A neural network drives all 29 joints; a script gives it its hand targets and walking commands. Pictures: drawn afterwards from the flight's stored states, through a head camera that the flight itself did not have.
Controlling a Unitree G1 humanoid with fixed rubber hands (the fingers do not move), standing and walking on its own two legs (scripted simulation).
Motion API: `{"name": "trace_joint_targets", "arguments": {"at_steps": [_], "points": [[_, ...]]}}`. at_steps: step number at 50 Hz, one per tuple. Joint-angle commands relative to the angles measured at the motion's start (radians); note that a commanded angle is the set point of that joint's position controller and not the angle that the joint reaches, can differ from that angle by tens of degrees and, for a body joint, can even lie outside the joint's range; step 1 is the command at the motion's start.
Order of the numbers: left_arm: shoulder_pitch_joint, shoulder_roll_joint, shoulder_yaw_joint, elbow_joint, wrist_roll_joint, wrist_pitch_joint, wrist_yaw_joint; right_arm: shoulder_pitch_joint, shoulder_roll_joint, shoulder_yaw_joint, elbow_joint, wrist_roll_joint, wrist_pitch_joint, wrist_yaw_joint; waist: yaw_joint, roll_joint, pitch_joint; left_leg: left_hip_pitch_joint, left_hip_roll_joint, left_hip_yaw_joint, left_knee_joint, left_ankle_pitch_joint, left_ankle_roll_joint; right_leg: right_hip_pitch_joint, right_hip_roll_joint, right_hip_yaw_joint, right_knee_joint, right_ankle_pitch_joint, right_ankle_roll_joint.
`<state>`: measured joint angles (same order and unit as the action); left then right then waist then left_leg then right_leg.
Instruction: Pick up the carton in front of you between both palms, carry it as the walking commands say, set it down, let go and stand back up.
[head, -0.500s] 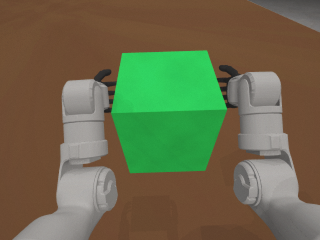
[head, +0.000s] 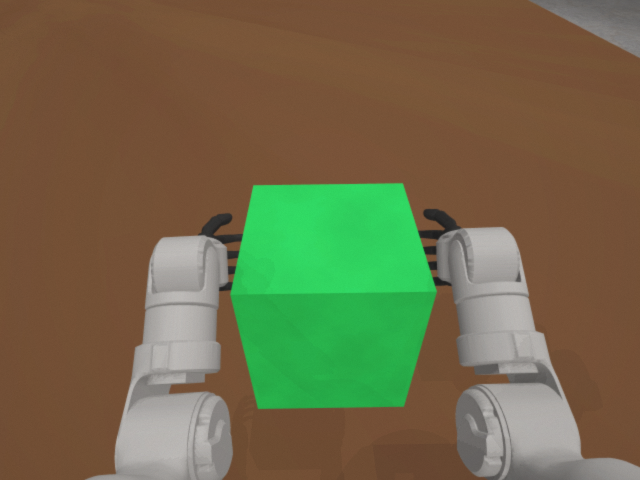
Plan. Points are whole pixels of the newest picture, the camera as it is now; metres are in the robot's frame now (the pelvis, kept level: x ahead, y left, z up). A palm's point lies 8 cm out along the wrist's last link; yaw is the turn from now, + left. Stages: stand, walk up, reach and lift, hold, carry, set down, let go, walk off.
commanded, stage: carry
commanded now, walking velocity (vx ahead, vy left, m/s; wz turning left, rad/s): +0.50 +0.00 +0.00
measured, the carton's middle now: (329, 297) +0.35 +0.00 +0.00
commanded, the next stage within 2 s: none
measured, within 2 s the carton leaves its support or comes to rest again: neither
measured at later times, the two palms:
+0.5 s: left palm (243, 158) +0.54 +0.13 +0.10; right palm (432, 153) +0.56 -0.17 +0.09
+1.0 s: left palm (232, 80) +0.84 +0.18 +0.07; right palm (373, 77) +0.84 -0.11 +0.08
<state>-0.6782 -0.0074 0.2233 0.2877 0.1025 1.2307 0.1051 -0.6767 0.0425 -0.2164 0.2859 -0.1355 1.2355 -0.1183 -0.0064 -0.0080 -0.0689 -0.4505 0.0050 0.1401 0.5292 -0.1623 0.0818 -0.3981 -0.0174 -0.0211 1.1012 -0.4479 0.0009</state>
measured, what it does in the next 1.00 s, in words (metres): walks ahead: right foot, then left foot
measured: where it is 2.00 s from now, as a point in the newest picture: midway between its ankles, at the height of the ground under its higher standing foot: (313, 224)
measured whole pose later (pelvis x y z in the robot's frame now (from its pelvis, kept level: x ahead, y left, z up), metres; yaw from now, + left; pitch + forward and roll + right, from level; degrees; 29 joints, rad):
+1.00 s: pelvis +0.57 +0.04 +0.01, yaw -1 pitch +4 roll +0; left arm -0.19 -0.14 0.13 -0.22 0.15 1.22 0.10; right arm -0.18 0.14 -0.10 -0.19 -0.14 1.22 -0.11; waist -0.01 -0.03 -0.10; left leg -0.38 0.05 0.23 0.45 -0.15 0.06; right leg -0.42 -0.08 -0.06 1.11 -0.38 0.00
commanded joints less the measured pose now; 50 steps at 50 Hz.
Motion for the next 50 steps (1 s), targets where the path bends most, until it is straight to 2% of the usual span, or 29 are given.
{"name": "trace_joint_targets", "arguments": {"at_steps": [1, 3, 7, 14, 16, 17, 18, 19, 20, 21, 22, 23, 24, 25, 26, 28, 30, 34, 39, 41, 42, 43, 44, 45, 46, 47, 48, 49, 50], "points": [[-0.700, -1.280, -0.567, -0.188, -0.463, -0.050, -0.238, -0.751, 1.215, 0.547, -0.247, 0.514, -0.059, 0.258, -0.006, 0.095, -0.471, 0.614, 0.301, -0.423, -0.209, 0.224, 0.087, -0.303, -0.069, 0.045, 0.008, 0.078, 0.008], [-0.632, -1.290, -0.615, -0.246, -0.461, -0.069, -0.225, -0.699, 1.230, 0.599, -0.310, 0.536, -0.074, 0.261, -0.005, 0.120, -0.486, 0.601, 0.285, -0.339, -0.229, 0.277, 0.082, -0.259, -0.054, 0.007, -0.084, 0.090, 0.027], [-0.455, -1.293, -0.704, -0.330, -0.433, -0.097, -0.211, -0.517, 1.222, 0.680, -0.386, 0.514, -0.091, 0.271, -0.008, 0.136, -0.476, 0.664, 0.258, -0.240, -0.242, 0.394, 0.090, -0.281, -0.051, -0.044, -0.276, 0.176, 0.046], [-0.184, -1.207, -0.819, -0.485, -0.405, -0.107, -0.238, -0.209, 1.131, 0.789, -0.518, 0.458, -0.109, 0.285, -0.019, 0.158, -0.356, 0.696, 0.216, -0.131, -0.214, 0.566, 0.055, -0.220, -0.014, -0.119, -0.576, 0.362, 0.012], [-0.099, -1.164, -0.825, -0.526, -0.394, -0.092, -0.250, -0.120, 1.091, 0.802, -0.561, 0.441, -0.099, 0.285, -0.020, 0.161, -0.327, 0.665, 0.211, -0.100, -0.173, 0.588, 0.033, -0.130, 0.000, -0.156, -0.662, 0.387, -0.003], [-0.047, -1.146, -0.823, -0.535, -0.386, -0.083, -0.256, -0.076, 1.069, 0.805, -0.580, 0.431, -0.090, 0.286, -0.011, 0.149, -0.331, 0.617, 0.203, -0.067, -0.106, 0.627, 0.012, -0.013, 0.021, -0.190, -0.718, 0.400, -0.015], [-0.008, -1.123, -0.812, -0.538, -0.374, -0.073, -0.262, -0.035, 1.068, 0.808, -0.584, 0.424, -0.078, 0.289, -0.001, 0.110, -0.359, 0.504, 0.187, -0.020, 0.003, 0.618, -0.016, 0.181, 0.029, -0.215, -0.726, 0.396, -0.026], [0.056, -1.113, -0.804, -0.535, -0.365, -0.062, -0.267, 0.003, 1.049, 0.806, -0.590, 0.420, -0.065, 0.291, 0.019, 0.076, -0.400, 0.326, 0.166, 0.005, 0.141, 0.448, -0.055, 0.402, -0.048, -0.125, -0.711, 0.346, -0.054], [0.094, -1.094, -0.788, -0.517, -0.355, -0.052, -0.272, -0.009, 1.028, 0.811, -0.618, 0.426, -0.044, 0.295, 0.033, -0.130, -0.463, 0.063, 0.085, 0.022, 0.416, 0.133, -0.100, 0.615, -0.297, 0.266, -0.737, 0.322, -0.158], [0.099, -1.083, -0.780, -0.510, -0.355, -0.049, -0.275, -0.042, 1.001, 0.817, -0.644, 0.441, -0.027, 0.297, 0.034, -0.305, -0.431, -0.226, -0.026, -0.017, 0.574, -0.301, -0.109, 0.735, -0.390, 0.511, -0.812, 0.356, -0.257], [0.080, -1.076, -0.778, -0.535, -0.371, -0.039, -0.278, -0.054, 1.003, 0.826, -0.641, 0.447, -0.019, 0.299, 0.034, -0.222, -0.376, -0.311, 0.018, -0.106, 0.677, -0.356, -0.090, 0.692, -0.400, 0.473, -0.817, 0.387, -0.267], [0.053, -1.085, -0.779, -0.552, -0.382, -0.032, -0.278, -0.076, 1.004, 0.826, -0.644, 0.456, -0.015, 0.301, 0.034, -0.130, -0.345, -0.317, 0.057, -0.129, 0.676, -0.335, -0.074, 0.614, -0.377, 0.399, -0.819, 0.403, -0.243], [0.012, -1.091, -0.787, -0.571, -0.395, -0.024, -0.278, -0.085, 1.014, 0.825, -0.634, 0.462, -0.011, 0.301, 0.027, -0.050, -0.306, -0.292, 0.095, -0.136, 0.618, -0.270, -0.073, 0.520, -0.355, 0.326, -0.852, 0.357, -0.199], [-0.012, -1.090, -0.797, -0.585, -0.406, -0.017, -0.278, -0.074, 1.019, 0.820, -0.624, 0.465, -0.008, 0.300, 0.021, -0.021, -0.284, -0.242, 0.121, -0.137, 0.534, -0.210, -0.078, 0.432, -0.333, 0.260, -0.898, 0.283, -0.161], [-0.025, -1.089, -0.800, -0.592, -0.415, -0.011, -0.280, -0.074, 1.025, 0.819, -0.620, 0.463, -0.006, 0.297, 0.020, -0.044, -0.279, -0.192, 0.116, -0.113, 0.467, -0.166, -0.087, 0.381, -0.310, 0.192, -0.930, 0.228, -0.140], [-0.024, -1.077, -0.799, -0.589, -0.424, -0.001, -0.287, -0.063, 1.027, 0.813, -0.609, 0.450, -0.001, 0.289, 0.019, -0.097, -0.257, -0.159, 0.111, -0.079, 0.360, -0.113, -0.104, 0.337, -0.285, 0.115, -0.977, 0.158, -0.139], [-0.020, -1.064, -0.799, -0.578, -0.431, 0.009, -0.292, -0.049, 1.021, 0.804, -0.599, 0.436, 0.005, 0.282, 0.018, -0.099, -0.220, -0.155, 0.111, -0.050, 0.233, -0.030, -0.115, 0.321, -0.270, 0.065, -1.005, 0.161, -0.141], [-0.003, -1.046, -0.792, -0.560, -0.420, 0.021, -0.295, -0.029, 1.013, 0.793, -0.581, 0.422, 0.014, 0.276, 0.021, -0.106, -0.164, -0.142, 0.095, -0.008, 0.080, 0.093, -0.109, 0.345, -0.239, -0.013, -0.995, 0.278, -0.121], [0.020, -1.052, -0.785, -0.533, -0.397, 0.018, -0.294, -0.028, 1.012, 0.794, -0.571, 0.427, 0.014, 0.284, 0.025, -0.137, -0.115, -0.093, 0.073, 0.036, -0.030, 0.125, -0.087, 0.416, -0.232, -0.059, -0.919, 0.440, -0.090], [0.002, -1.049, -0.791, -0.531, -0.397, 0.013, -0.291, -0.047, 1.008, 0.793, -0.570, 0.435, 0.010, 0.288, 0.018, -0.130, -0.134, 0.045, 0.037, 0.099, -0.090, 0.085, -0.070, 0.402, -0.219, -0.103, -0.793, 0.556, -0.067], [0.000, -1.049, -0.797, -0.534, -0.397, 0.011, -0.289, -0.034, 1.007, 0.790, -0.559, 0.434, 0.007, 0.290, 0.008, -0.095, -0.185, 0.209, 0.001, 0.137, -0.106, 0.041, -0.061, 0.352, -0.185, -0.158, -0.649, 0.642, -0.047], [0.002, -1.040, -0.799, -0.536, -0.396, 0.011, -0.286, -0.009, 1.008, 0.785, -0.547, 0.432, 0.004, 0.292, -0.010, -0.042, -0.272, 0.434, 0.053, 0.062, -0.089, -0.017, -0.046, 0.230, -0.157, -0.190, -0.460, 0.588, -0.017], [-0.011, -1.052, -0.804, -0.556, -0.405, 0.015, -0.287, 0.004, 1.000, 0.772, -0.535, 0.422, -0.005, 0.294, -0.023, 0.182, -0.377, 0.648, 0.305, -0.378, -0.177, -0.171, 0.065, -0.020, -0.066, -0.184, -0.146, 0.392, 0.033], [-0.032, -1.069, -0.813, -0.569, -0.413, 0.013, -0.289, 0.012, 1.027, 0.773, -0.524, 0.423, -0.016, 0.294, -0.021, 0.357, -0.397, 0.767, 0.413, -0.653, -0.298, -0.064, 0.143, -0.261, 0.039, -0.112, 0.030, -0.013, 0.039], [-0.040, -1.101, -0.821, -0.563, -0.418, 0.004, -0.291, -0.003, 1.053, 0.780, -0.556, 0.441, -0.022, 0.295, -0.019, 0.268, -0.384, 0.748, 0.420, -0.590, -0.271, 0.054, 0.151, -0.323, -0.018, -0.011, 0.154, -0.048, 0.014], [-0.028, -1.120, -0.822, -0.565, -0.422, -0.007, -0.292, -0.006, 1.082, 0.787, -0.573, 0.448, -0.031, 0.296, -0.016, 0.173, -0.388, 0.696, 0.393, -0.512, -0.246, 0.111, 0.136, -0.332, -0.059, 0.015, 0.172, -0.016, -0.005], [-0.026, -1.135, -0.829, -0.581, -0.422, -0.018, -0.292, -0.022, 1.105, 0.797, -0.595, 0.453, -0.042, 0.298, -0.009, 0.079, -0.371, 0.614, 0.375, -0.432, -0.254, 0.097, 0.100, -0.311, -0.097, 0.033, 0.120, 0.048, -0.012], [-0.024, -1.144, -0.833, -0.592, -0.420, -0.029, -0.291, -0.043, 1.126, 0.811, -0.618, 0.462, -0.050, 0.299, -0.004, 0.057, -0.357, 0.534, 0.352, -0.356, -0.289, 0.052, 0.066, -0.267, -0.123, 0.040, 0.044, 0.105, -0.012], [-0.022, -1.149, -0.844, -0.608, -0.416, -0.037, -0.286, -0.048, 1.134, 0.820, -0.635, 0.468, -0.058, 0.301, -0.001, 0.087, -0.353, 0.489, 0.335, -0.292, -0.316, 0.013, 0.049, -0.230, -0.120, 0.015, -0.010, 0.138, -0.010]]}}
